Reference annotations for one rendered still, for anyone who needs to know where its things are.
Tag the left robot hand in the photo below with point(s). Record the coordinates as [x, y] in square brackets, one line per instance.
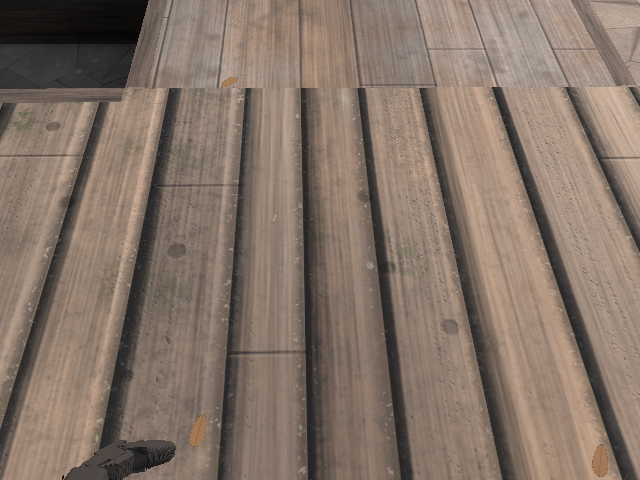
[120, 459]

